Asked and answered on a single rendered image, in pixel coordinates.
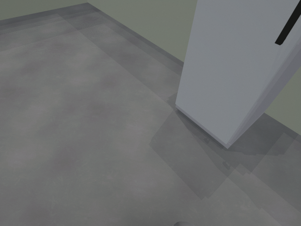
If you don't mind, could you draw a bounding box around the fridge door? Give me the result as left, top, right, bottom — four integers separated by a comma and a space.
175, 0, 301, 144

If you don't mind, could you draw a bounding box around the handle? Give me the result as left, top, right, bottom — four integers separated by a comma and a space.
275, 0, 301, 45

